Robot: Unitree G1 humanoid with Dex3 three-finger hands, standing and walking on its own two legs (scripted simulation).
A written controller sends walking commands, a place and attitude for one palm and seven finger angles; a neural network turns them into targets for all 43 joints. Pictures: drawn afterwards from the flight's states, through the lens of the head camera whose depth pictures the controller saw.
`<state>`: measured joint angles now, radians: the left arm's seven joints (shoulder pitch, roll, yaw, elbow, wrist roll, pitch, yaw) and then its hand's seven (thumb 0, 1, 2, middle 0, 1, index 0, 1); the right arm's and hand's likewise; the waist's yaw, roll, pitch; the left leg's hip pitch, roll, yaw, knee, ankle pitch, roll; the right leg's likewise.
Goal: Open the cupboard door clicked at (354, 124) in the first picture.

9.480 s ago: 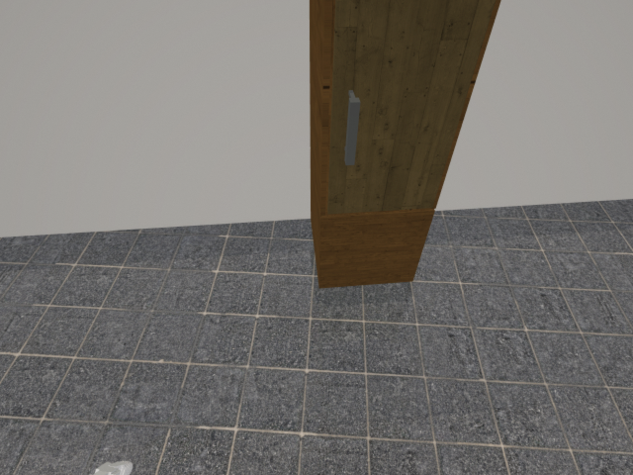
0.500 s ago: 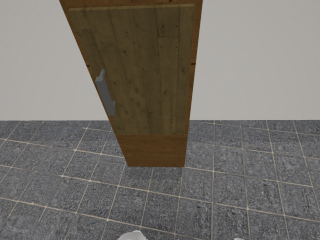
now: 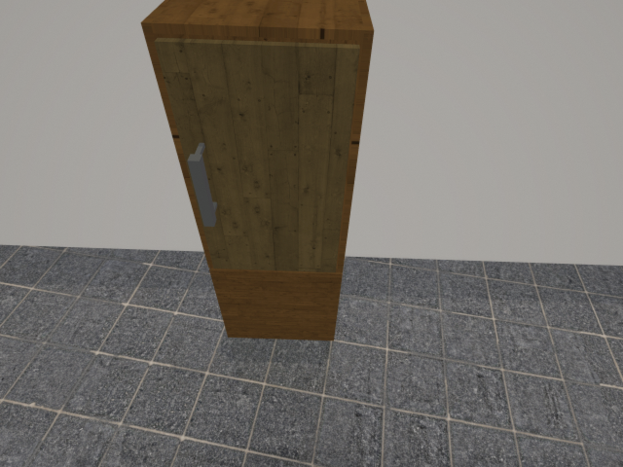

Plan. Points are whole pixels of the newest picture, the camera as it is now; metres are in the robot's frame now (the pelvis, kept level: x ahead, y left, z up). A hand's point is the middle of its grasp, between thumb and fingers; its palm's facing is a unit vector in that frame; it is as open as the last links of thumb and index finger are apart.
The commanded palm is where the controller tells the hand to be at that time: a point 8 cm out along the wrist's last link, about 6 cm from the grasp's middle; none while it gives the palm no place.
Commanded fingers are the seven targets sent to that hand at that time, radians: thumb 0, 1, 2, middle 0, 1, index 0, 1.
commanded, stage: come to a stop and stand still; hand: left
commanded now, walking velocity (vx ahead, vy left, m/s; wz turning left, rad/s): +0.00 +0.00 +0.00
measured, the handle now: (205, 186) +0.65 +0.25 -0.03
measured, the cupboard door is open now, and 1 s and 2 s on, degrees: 0 0 0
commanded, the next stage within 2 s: look again from close up in 0.24 s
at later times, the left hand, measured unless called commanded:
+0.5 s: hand out of the picture -0.05 +0.15 -0.18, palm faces +0.09 -0.98 -0.16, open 7.4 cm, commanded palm none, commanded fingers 0.00 0.90 0.90 -0.20 -0.30 -0.20 -0.30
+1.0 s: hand out of the picture -0.05 +0.17 -0.17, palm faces +0.07 -0.98 -0.16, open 7.3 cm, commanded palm none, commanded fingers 0.00 0.90 0.90 -0.20 -0.30 -0.20 -0.30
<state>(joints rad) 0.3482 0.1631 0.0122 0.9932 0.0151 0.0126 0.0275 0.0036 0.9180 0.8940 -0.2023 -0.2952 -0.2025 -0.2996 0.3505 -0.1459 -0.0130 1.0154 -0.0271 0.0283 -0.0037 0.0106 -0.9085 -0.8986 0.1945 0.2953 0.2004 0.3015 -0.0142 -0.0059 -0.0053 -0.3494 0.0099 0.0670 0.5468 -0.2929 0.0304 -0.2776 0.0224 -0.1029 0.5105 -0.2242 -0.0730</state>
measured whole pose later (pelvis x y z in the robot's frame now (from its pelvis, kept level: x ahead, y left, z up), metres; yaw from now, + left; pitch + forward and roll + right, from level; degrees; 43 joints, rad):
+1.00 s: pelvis -0.02 +0.02 +0.00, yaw +1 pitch +0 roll +0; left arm 0.35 0.11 0.01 1.12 0.01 0.00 0.02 0.00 0.91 0.89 -0.20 -0.29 -0.20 -0.30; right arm 0.41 -0.08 0.01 1.11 -0.02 -0.01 -0.03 0.01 -0.90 -0.90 0.19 0.30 0.20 0.30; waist 0.00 0.00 -0.02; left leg -0.17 -0.01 0.07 0.46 -0.30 0.03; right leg -0.31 0.00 -0.08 0.45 -0.14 -0.04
